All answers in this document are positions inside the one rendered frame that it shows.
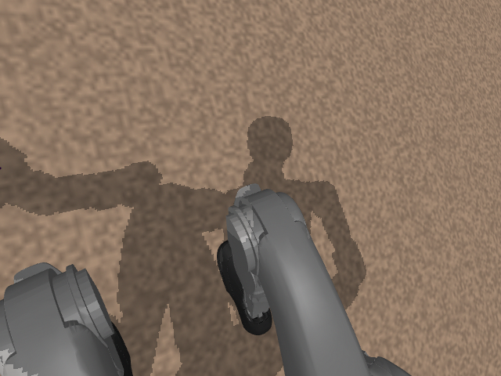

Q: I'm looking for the left robot foot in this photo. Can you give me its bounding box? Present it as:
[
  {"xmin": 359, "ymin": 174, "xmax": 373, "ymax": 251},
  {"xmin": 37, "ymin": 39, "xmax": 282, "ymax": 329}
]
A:
[{"xmin": 111, "ymin": 321, "xmax": 133, "ymax": 376}]

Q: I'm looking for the right robot hand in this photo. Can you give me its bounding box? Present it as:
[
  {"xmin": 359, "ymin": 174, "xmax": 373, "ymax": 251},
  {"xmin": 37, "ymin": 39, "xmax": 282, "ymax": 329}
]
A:
[{"xmin": 362, "ymin": 350, "xmax": 411, "ymax": 376}]

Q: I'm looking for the right robot foot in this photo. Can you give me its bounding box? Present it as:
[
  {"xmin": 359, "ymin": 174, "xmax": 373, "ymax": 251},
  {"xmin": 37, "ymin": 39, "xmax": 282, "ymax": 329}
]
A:
[{"xmin": 217, "ymin": 241, "xmax": 272, "ymax": 335}]

